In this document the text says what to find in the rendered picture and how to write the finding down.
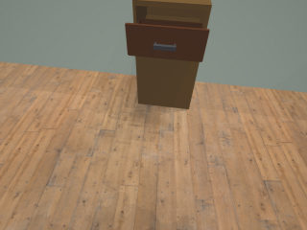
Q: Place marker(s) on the handle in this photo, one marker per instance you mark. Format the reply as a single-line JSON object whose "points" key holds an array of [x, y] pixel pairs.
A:
{"points": [[164, 47]]}

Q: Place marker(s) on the drawer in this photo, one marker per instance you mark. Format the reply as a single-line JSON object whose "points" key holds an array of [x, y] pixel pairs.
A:
{"points": [[190, 39]]}

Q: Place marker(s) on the cabinet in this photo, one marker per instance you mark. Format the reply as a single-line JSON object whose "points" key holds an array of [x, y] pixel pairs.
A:
{"points": [[162, 81]]}

